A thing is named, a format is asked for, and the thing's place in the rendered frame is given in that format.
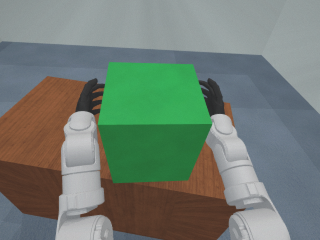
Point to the robot left forearm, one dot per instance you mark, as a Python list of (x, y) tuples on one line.
[(80, 168)]

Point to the right robot upper arm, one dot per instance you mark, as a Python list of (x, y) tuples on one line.
[(257, 224)]

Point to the carton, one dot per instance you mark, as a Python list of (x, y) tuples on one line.
[(153, 121)]

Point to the left robot upper arm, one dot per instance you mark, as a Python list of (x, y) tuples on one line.
[(96, 227)]

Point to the right robot hand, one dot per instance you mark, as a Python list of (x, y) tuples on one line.
[(214, 100)]

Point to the pedestal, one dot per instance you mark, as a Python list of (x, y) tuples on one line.
[(31, 138)]

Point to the robot right forearm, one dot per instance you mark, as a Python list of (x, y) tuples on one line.
[(242, 187)]

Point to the left robot hand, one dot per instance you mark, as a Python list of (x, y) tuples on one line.
[(85, 101)]

